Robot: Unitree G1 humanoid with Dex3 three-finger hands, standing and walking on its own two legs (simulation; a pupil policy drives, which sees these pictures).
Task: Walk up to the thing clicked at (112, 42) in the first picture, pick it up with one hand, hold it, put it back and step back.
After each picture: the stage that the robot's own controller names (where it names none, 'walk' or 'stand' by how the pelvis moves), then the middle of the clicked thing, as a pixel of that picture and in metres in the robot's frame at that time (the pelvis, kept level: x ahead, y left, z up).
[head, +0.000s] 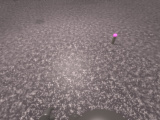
stand; (113, 39) +1.76 -0.50 -0.66
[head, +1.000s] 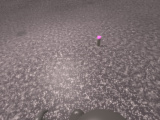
walk; (98, 41) +1.68 -0.02 -0.63
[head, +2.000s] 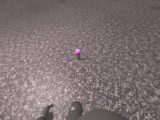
walk; (78, 55) +1.10 +0.30 -0.65
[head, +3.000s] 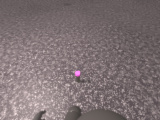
walk; (77, 77) +0.64 +0.19 -0.63
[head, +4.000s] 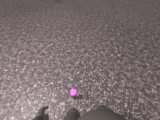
walk; (73, 94) +0.35 +0.18 -0.64
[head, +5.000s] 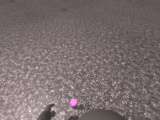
stand; (74, 104) +0.28 +0.19 -0.66
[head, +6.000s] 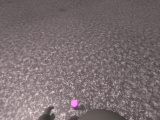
stand; (75, 105) +0.27 +0.19 -0.65
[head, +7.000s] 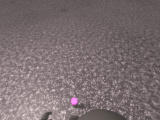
stand; (75, 103) +0.30 +0.19 -0.66
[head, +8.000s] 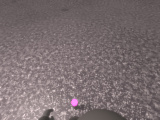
stand; (75, 104) +0.28 +0.19 -0.66
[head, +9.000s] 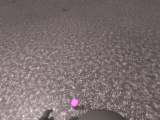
stand; (75, 105) +0.28 +0.19 -0.66
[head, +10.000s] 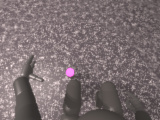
go down; (71, 74) +0.36 +0.17 -0.39
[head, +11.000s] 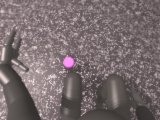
go down; (69, 65) +0.40 +0.18 -0.26
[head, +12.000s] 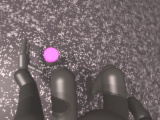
close in; (51, 59) +0.39 +0.21 -0.17
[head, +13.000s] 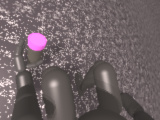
close; (35, 53) +0.42 +0.22 -0.16
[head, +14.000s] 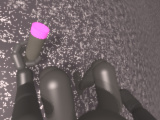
lift; (34, 47) +0.45 +0.21 -0.16
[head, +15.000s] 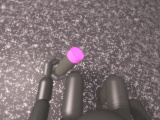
lift; (65, 65) +0.33 +0.20 -0.02
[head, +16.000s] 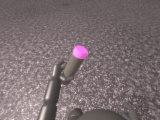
hold; (72, 67) +0.32 +0.14 +0.12
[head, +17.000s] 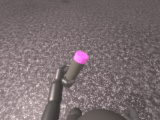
hold; (73, 70) +0.32 +0.13 +0.07
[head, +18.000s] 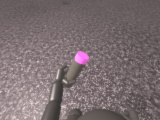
hold; (74, 71) +0.32 +0.13 +0.07
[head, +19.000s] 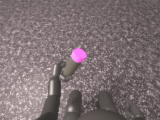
crouch; (71, 67) +0.35 +0.14 +0.01
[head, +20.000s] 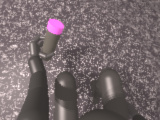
lower; (50, 43) +0.48 +0.21 -0.04
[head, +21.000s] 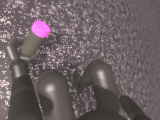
lower; (32, 44) +0.46 +0.21 -0.16
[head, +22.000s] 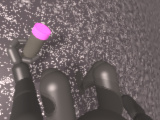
lower; (33, 46) +0.44 +0.23 -0.17
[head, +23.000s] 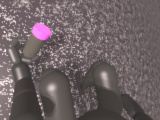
lower; (33, 46) +0.44 +0.22 -0.16
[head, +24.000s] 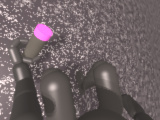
lower; (34, 47) +0.44 +0.22 -0.16
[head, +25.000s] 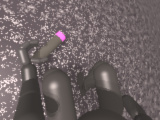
open; (49, 47) +0.49 +0.14 -0.24
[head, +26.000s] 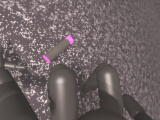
stand; (59, 48) +0.48 +0.11 -0.26
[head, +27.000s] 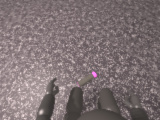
walk; (87, 79) +0.40 +0.02 -0.56
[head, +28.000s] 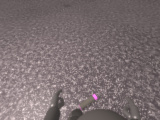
stand; (88, 101) +0.34 +0.00 -0.69
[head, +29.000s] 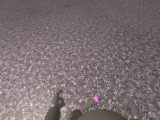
stand; (89, 104) +0.32 -0.01 -0.69
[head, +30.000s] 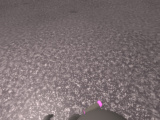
stand; (92, 107) +0.31 -0.03 -0.74
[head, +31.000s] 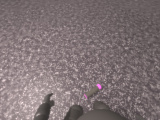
walk; (92, 91) +0.35 -0.09 -0.73
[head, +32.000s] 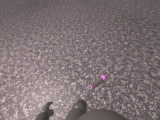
walk; (97, 81) +0.57 -0.07 -0.72
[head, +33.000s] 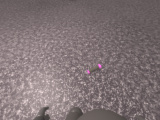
stand; (94, 68) +0.87 -0.06 -0.72
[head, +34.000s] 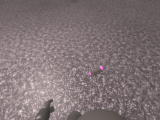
stand; (96, 70) +0.85 -0.09 -0.74
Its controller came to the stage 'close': yes
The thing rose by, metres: 0.72
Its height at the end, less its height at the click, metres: -0.09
